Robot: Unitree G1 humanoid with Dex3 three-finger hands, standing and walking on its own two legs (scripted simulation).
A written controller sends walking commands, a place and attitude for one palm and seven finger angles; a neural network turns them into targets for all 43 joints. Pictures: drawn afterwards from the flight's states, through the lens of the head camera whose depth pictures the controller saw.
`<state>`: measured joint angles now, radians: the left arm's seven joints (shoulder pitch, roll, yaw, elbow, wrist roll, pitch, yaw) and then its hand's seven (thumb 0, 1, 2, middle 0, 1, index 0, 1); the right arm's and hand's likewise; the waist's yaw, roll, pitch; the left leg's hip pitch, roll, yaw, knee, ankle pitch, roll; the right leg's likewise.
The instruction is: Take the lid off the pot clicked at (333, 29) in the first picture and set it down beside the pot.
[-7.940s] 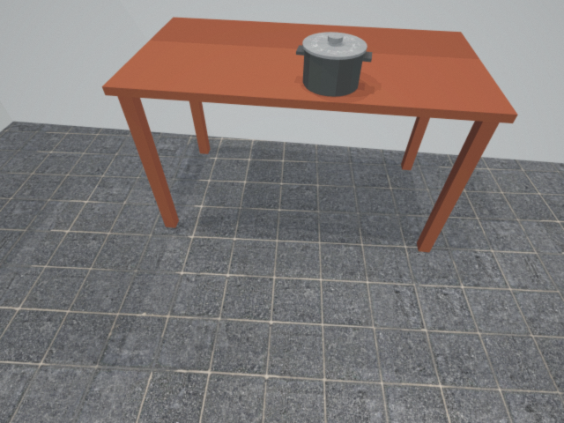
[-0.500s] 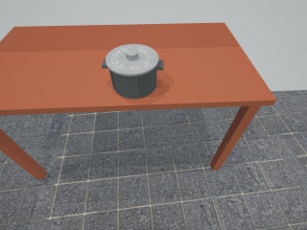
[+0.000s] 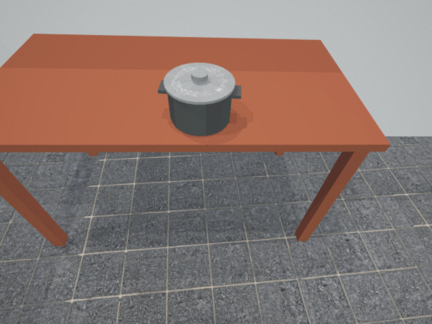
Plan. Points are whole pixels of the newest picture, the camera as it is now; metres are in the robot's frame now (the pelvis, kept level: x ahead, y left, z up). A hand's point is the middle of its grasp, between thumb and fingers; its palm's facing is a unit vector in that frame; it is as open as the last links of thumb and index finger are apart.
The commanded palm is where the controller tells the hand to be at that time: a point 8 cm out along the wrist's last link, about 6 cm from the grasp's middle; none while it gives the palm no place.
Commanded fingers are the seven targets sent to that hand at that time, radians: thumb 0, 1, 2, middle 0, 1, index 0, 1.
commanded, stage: look again from close up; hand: left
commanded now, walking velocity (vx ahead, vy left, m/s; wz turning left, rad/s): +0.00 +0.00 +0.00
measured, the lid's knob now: (199, 75) +0.70 +0.10 +0.09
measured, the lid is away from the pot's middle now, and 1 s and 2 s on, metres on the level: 0.00 0.00 0.00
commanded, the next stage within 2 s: shuffle to correct the standing spot in 1.04 s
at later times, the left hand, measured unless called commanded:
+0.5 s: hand out of the picture +0.01 +0.16 -0.18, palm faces +0.03 -0.99 -0.16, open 7.4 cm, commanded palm none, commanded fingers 0.00 0.90 0.90 -0.20 -0.30 -0.20 -0.30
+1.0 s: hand out of the picture +0.02 +0.15 -0.18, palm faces +0.04 -0.99 -0.14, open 7.4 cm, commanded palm none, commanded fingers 0.00 0.90 0.90 -0.20 -0.30 -0.20 -0.30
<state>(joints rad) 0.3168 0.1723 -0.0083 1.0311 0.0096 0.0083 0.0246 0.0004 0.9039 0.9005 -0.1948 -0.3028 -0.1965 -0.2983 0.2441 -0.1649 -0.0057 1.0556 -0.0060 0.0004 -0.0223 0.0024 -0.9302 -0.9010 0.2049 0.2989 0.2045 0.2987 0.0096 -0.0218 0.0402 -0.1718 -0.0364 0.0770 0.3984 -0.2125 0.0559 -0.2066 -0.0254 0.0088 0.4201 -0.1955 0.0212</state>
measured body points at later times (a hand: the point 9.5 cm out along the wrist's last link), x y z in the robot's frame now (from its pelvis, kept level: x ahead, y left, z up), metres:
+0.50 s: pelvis +0.02 +0.00 +0.00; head +0.03 +0.01 +0.45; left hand +0.01 +0.21 -0.16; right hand +0.00 -0.21 -0.16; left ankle +0.00 +0.08 -0.74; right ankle +0.02 -0.13 -0.74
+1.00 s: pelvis +0.04 +0.00 +0.00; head +0.05 +0.01 +0.45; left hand +0.02 +0.20 -0.17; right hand +0.02 -0.21 -0.16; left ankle +0.00 +0.08 -0.74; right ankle +0.02 -0.13 -0.74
